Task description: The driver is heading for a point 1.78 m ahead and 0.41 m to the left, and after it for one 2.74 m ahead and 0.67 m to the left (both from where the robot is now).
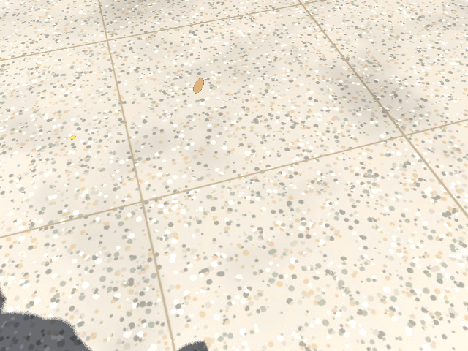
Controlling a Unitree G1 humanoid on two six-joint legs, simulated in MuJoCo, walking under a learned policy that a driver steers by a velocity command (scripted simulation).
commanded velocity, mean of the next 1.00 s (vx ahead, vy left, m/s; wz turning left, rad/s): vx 0.37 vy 0.00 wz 0.41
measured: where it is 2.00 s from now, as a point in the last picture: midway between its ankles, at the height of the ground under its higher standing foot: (129, 214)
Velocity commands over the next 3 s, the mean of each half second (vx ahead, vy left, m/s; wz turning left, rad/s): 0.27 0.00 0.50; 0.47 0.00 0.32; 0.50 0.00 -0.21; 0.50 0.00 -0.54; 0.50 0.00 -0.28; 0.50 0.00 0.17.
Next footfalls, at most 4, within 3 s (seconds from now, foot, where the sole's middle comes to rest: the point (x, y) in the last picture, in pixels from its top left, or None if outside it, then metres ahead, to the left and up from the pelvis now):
0.20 left None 0.05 0.13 -0.77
0.66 right None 0.41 0.02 -0.77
1.14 left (114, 335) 0.53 0.38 -0.77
1.70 right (166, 226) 0.89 0.26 -0.77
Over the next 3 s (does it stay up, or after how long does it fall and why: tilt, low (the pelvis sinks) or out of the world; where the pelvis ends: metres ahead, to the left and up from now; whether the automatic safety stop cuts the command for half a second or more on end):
stays up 1.41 0.27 0.01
